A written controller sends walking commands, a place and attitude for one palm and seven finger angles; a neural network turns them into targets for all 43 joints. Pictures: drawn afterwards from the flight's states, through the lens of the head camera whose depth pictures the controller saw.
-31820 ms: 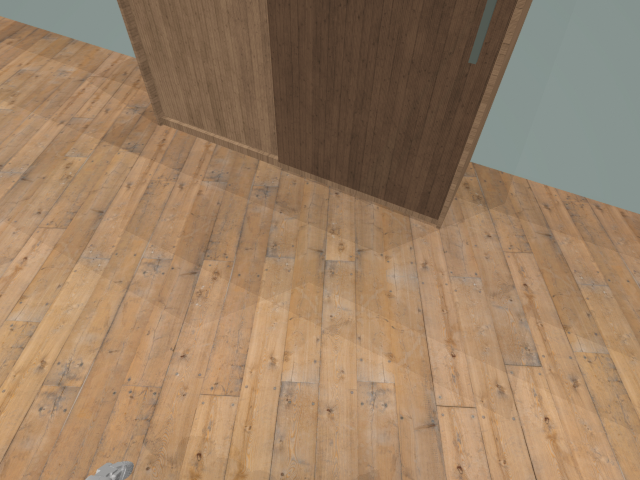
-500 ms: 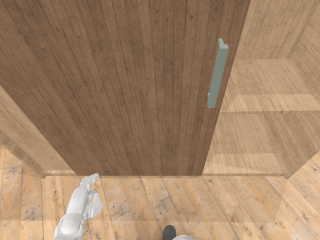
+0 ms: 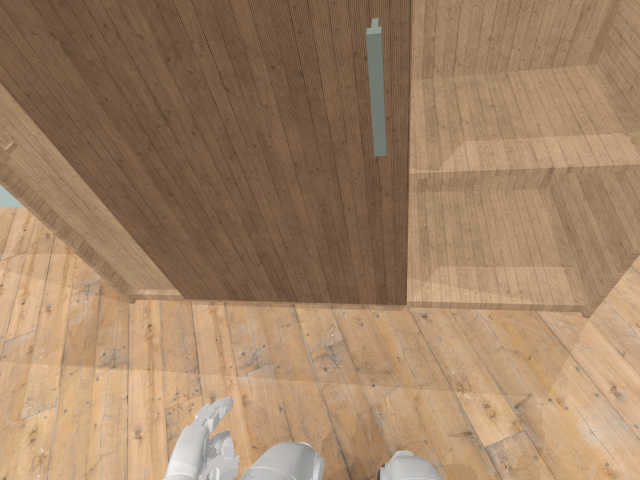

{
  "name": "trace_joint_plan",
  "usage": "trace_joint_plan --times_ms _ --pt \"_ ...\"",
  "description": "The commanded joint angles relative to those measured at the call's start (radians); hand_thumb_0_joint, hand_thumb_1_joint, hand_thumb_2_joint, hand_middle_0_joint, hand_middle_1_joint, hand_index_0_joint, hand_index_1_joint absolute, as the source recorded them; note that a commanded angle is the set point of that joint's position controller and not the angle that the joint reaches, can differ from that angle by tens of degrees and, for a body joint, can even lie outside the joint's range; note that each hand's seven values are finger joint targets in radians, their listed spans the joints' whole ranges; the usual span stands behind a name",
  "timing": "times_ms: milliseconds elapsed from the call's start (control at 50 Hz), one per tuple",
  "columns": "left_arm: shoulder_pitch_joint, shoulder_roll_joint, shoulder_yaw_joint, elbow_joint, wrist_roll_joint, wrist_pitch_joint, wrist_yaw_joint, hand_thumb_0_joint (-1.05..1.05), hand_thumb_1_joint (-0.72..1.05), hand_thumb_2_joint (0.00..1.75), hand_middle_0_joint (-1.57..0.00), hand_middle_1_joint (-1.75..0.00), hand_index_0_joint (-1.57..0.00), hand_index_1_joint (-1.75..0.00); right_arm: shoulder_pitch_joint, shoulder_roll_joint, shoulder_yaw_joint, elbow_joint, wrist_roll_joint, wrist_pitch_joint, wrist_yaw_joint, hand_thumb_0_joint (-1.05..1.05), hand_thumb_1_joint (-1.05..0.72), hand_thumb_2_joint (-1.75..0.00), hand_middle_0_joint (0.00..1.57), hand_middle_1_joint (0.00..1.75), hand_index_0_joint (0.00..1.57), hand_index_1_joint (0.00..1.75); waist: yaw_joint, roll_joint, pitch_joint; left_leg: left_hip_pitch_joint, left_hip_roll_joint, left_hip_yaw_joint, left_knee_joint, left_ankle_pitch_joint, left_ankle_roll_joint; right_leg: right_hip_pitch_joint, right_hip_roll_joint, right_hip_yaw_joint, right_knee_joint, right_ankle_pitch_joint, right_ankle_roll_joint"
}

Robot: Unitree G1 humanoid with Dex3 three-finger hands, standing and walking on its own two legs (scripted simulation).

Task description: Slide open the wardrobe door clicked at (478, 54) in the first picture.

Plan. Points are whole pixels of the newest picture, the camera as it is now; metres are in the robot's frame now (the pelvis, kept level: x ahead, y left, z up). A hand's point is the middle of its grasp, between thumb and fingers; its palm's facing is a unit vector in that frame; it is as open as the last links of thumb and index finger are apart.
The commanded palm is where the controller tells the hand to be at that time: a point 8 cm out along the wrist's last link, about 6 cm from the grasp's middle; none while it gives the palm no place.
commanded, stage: stop stepping back and stand still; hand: right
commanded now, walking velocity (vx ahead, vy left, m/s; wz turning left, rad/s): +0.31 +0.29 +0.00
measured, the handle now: (377, 92) +0.70 -0.07 +0.10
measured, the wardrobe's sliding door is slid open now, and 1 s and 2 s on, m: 0.54 0.54 0.54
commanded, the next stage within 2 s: let the arm hang, fingers relaxed in 1.28 s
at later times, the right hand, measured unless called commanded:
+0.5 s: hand out of the picture +0.10 -0.31 +0.20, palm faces +0.28 +0.84 -0.47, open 7.4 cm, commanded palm +0.05 -0.37 +0.19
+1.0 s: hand out of the picture +0.12 -0.35 +0.19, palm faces +0.40 +0.78 -0.47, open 7.4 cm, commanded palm +0.07 -0.39 +0.19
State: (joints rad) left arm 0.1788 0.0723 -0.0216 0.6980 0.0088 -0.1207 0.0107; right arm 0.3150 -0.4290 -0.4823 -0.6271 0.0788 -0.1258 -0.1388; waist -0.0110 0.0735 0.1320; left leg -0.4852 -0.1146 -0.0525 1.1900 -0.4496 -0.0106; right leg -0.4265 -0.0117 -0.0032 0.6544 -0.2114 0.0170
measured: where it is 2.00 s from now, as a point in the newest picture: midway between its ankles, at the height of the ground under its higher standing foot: outside the picture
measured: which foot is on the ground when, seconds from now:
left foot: up 0.00-0.14, down 0.16-0.24, up 0.26-0.50, down 0.52-1.00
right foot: down 0.00-0.08, up 0.10-0.24, down 0.26-0.50, up 0.52-0.68, down 0.70-1.00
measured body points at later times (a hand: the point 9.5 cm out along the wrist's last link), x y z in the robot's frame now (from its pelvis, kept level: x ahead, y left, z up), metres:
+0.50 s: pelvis -0.11 -0.08 +0.01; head -0.08 -0.12 +0.45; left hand +0.04 +0.15 -0.07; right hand +0.08 -0.36 +0.22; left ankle -0.14 +0.02 -0.71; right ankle +0.00 -0.20 -0.72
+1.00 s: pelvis -0.09 -0.10 +0.01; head -0.08 -0.10 +0.46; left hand +0.06 +0.13 -0.09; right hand +0.09 -0.39 +0.22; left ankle -0.10 -0.01 -0.72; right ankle -0.07 -0.21 -0.72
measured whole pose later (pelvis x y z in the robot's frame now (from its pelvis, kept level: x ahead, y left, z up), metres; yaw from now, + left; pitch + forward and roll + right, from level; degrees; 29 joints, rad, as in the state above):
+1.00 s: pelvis -0.09 -0.10 +0.01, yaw +3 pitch +0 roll +1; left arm 0.22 0.18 -0.02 0.65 -0.01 -0.13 0.05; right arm 0.56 -0.44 -0.44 -0.53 0.07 -0.20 -0.16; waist -0.01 -0.02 0.00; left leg -0.24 -0.04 0.06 0.54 -0.31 0.05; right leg -0.32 -0.04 -0.04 0.64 -0.29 0.00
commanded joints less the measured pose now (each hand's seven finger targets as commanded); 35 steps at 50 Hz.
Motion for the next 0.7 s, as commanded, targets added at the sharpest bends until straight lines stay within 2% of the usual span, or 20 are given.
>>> trace_joint_plan --times_ms 0,40,60,80,100,120,140,160,180,200,220,240,280,360,420,460,480,520,640,680 --pt "-0.12 0.216 0.093 -0.23 0.009 -0.042 0.005 0.0 0.9 0.9 -0.2 -0.3 -0.2 -0.3 0.214 -0.152 -0.035 -0.351 0.008 -0.046 -0.005 0.0 -0.9 -0.9 0.2 0.3 0.2 0.3 -0.042 -0.389 -0.298 0.319 -0.058 0.201 -0.347 -0.03 0.031 0.094 -0.144 0.12 -0.623 -0.376 0.196" --pt "-0.09 0.198 0.095 -0.232 0.005 -0.03 0.024 0.0 0.9 0.9 -0.2 -0.3 -0.2 -0.3 0.293 -0.179 -0.053 -0.274 0.014 -0.026 -0.02 0.0 -0.9 -0.9 0.2 0.3 0.2 0.3 -0.056 -0.317 -0.316 0.569 -0.055 0.259 -0.667 -0.142 0.109 -0.017 -0.064 -0.029 -0.419 -0.298 0.242" --pt "-0.034 0.188 0.094 -0.203 -0.013 -0.022 0.034 0.0 0.9 0.9 -0.2 -0.3 -0.2 -0.3 0.336 -0.197 -0.063 -0.205 0.01 -0.013 -0.025 0.0 -0.9 -0.9 0.2 0.3 0.2 0.3 -0.053 -0.081 -0.334 0.508 0.065 0.173 -0.847 -0.099 0.198 0.012 0.023 -0.148 0.006 -0.286 0.198" --pt "-0.004 0.179 0.097 -0.185 -0.033 -0.014 0.04 0.0 0.9 0.9 -0.2 -0.3 -0.2 -0.3 0.271 -0.197 -0.048 -0.237 0.006 -0.017 -0.02 0.0 -0.9 -0.9 0.2 0.3 0.2 0.3 -0.031 0.327 -0.295 0.337 0.366 -0.131 -0.894 0.07 0.302 -0.049 0.026 -0.086 0.611 -0.338 0.095" --pt "-0.035 0.202 0.081 -0.202 -0.028 -0.015 0.054 0.0 0.9 0.9 -0.2 -0.3 -0.2 -0.3 0.115 -0.239 -0.101 -0.3 0.016 -0.038 -0.029 0.0 -0.9 -0.9 0.2 0.3 0.2 0.3 0.014 0.216 -0.169 0.221 0.47 -0.258 -0.924 0.159 0.371 -0.252 -0.022 0.088 0.851 -0.375 -0.03" --pt "-0.066 0.185 0.035 -0.211 0.01 -0.023 0.049 0.0 0.9 0.9 -0.2 -0.3 -0.2 -0.3 -0.075 -0.399 -0.215 -0.344 0.023 -0.082 -0.059 0.0 -0.9 -0.9 0.2 0.3 0.2 0.3 0.043 0.07 -0.124 0.281 0.508 -0.277 -0.868 0.327 0.221 -0.306 -0.124 0.125 0.711 -0.346 -0.002" --pt "-0.054 0.164 0.012 -0.174 0.034 -0.025 0.03 0.0 0.9 0.9 -0.2 -0.3 -0.2 -0.3 -0.07 -0.382 -0.214 -0.086 0.001 -0.1 -0.069 0.0 -0.9 -0.9 0.2 0.3 0.2 0.3 0.048 0.053 -0.146 0.32 0.477 -0.236 -0.792 0.284 -0.08 -0.238 -0.153 0.083 0.466 -0.292 0.002" --pt "-0.058 0.189 0.055 -0.138 -0.004 -0.016 0.034 0.0 0.9 0.9 -0.2 -0.3 -0.2 -0.3 -0.151 -0.186 -0.057 0.004 -0.004 -0.073 -0.05 0.0 -0.9 -0.9 0.2 0.3 0.2 0.3 0.054 0.117 -0.203 0.257 0.385 -0.056 -0.725 0.157 0.139 -0.028 -0.12 0.004 0.236 -0.223 -0.011" --pt "-0.064 0.263 0.093 -0.144 -0.018 -0.01 0.05 0.0 0.9 0.9 -0.2 -0.3 -0.2 -0.3 -0.134 -0.147 -0.011 0.066 -0.001 -0.025 -0.036 0.0 -0.9 -0.9 0.2 0.3 0.2 0.3 0.065 0.043 -0.167 0.115 0.283 -0.002 -0.606 0.147 0.12 0.188 -0.065 -0.045 0.048 -0.124 -0.004" --pt "-0.078 0.289 0.104 -0.177 -0.028 -0.009 0.066 0.0 0.9 0.9 -0.2 -0.3 -0.2 -0.3 -0.08 -0.148 -0.002 0.026 0.0 -0.01 -0.024 0.0 -0.9 -0.9 0.2 0.3 0.2 0.3 0.057 -0.22 -0.139 -0.018 0.167 0.091 -0.391 0.093 0.062 0.29 -0.117 0.06 -0.113 -0.041 -0.029" --pt "-0.1 0.314 0.103 -0.219 -0.018 -0.014 0.067 0.0 0.9 0.9 -0.2 -0.3 -0.2 -0.3 -0.06 -0.157 -0.013 -0.084 0.012 -0.027 -0.013 0.0 -0.9 -0.9 0.2 0.3 0.2 0.3 0.032 -0.526 -0.134 -0.16 0.058 0.121 -0.162 -0.18 -0.016 0.313 -0.339 0.427 -0.333 0.056 -0.084" --pt "-0.107 0.287 0.09 -0.233 -0.009 -0.023 0.056 0.0 0.9 0.9 -0.2 -0.3 -0.2 -0.3 -0.072 -0.198 -0.04 -0.166 0.013 -0.064 -0.003 0.0 -0.9 -0.9 0.2 0.3 0.2 0.3 0.029 -0.417 -0.107 -0.089 0.052 0.012 -0.051 -0.127 -0.022 0.173 -0.399 0.576 -0.452 -0.127 -0.12" --pt "-0.134 0.267 0.093 -0.245 0.01 -0.036 0.034 0.0 0.9 0.9 -0.2 -0.3 -0.2 -0.3 0.032 -0.244 -0.099 -0.266 0.018 -0.082 0.016 0.0 -0.9 -0.9 0.2 0.3 0.2 0.3 0.019 -0.319 -0.13 -0.04 0.09 -0.028 0.019 -0.033 -0.039 0.048 -0.376 0.609 -0.515 -0.364 -0.13" --pt "-0.159 0.263 0.095 -0.27 0.005 -0.043 0.001 0.0 0.9 0.9 -0.2 -0.3 -0.2 -0.3 0.152 -0.252 -0.135 -0.47 0.004 -0.106 -0.013 0.0 -0.9 -0.9 0.2 0.3 0.2 0.3 -0.026 -0.459 -0.219 0.302 0.075 0.121 -0.263 0.04 0.002 -0.108 -0.25 0.158 -0.504 -0.461 -0.048" --pt "-0.084 0.238 0.095 -0.263 0.001 -0.027 0.023 0.0 0.9 0.9 -0.2 -0.3 -0.2 -0.3 0.284 -0.212 -0.134 -0.289 0.007 -0.084 -0.041 0.0 -0.9 -0.9 0.2 0.3 0.2 0.3 -0.018 -0.442 -0.291 0.473 0.024 0.2 -0.549 -0.076 0.053 -0.104 -0.199 0.066 -0.367 -0.482 -0.013" --pt "-0.053 0.213 0.092 -0.24 -0.007 -0.009 0.046 0.0 0.9 0.9 -0.2 -0.3 -0.2 -0.3 0.282 -0.214 -0.138 -0.155 -0.004 -0.052 -0.049 0.0 -0.9 -0.9 0.2 0.3 0.2 0.3 -0.01 -0.06 -0.251 0.464 0.175 -0.046 -0.844 -0.162 0.154 -0.195 -0.072 -0.047 0.094 -0.414 -0.001" --pt "-0.052 0.215 0.084 -0.234 -0.013 -0.004 0.058 0.0 0.9 0.9 -0.2 -0.3 -0.2 -0.3 0.182 -0.239 -0.134 -0.15 -0.005 -0.053 -0.053 0.0 -0.9 -0.9 0.2 0.3 0.2 0.3 0.004 0.177 -0.184 0.37 0.42 -0.431 -1.011 -0.249 0.263 -0.291 -0.011 -0.057 0.4 -0.294 0.011" --pt "-0.056 0.218 0.064 -0.165 -0.002 -0.035 0.078 0.0 0.9 0.9 -0.2 -0.3 -0.2 -0.3 0.075 -0.252 -0.152 -0.034 -0.002 -0.083 -0.067 0.0 -0.9 -0.9 0.2 0.3 0.2 0.3 0.024 0.069 -0.192 0.26 0.436 -0.324 -0.979 -0.099 0.245 -0.212 -0.063 0.001 0.517 -0.225 0.01" --pt "-0.079 0.249 0.054 -0.168 -0.01 -0.042 0.092 0.0 0.9 0.9 -0.2 -0.3 -0.2 -0.3 -0.035 -0.107 0.05 0.0 -0.027 -0.066 -0.052 0.0 -0.9 -0.9 0.2 0.3 0.2 0.3 0.039 0.021 -0.11 0.075 0.275 -0.014 -0.781 -0.095 0.115 0.228 -0.023 -0.103 -0.069 -0.193 -0.032" --pt "-0.095 0.295 0.061 -0.209 -0.01 -0.05 0.094 0.0 0.9 0.9 -0.2 -0.3 -0.2 -0.3 -0.047 -0.126 0.032 -0.098 -0.025 -0.089 -0.051 0.0 -0.9 -0.9 0.2 0.3 0.2 0.3 0.027 -0.305 -0.083 -0.036 0.131 0.098 -0.478 -0.029 0.018 0.266 -0.248 0.283 -0.342 -0.245 -0.125"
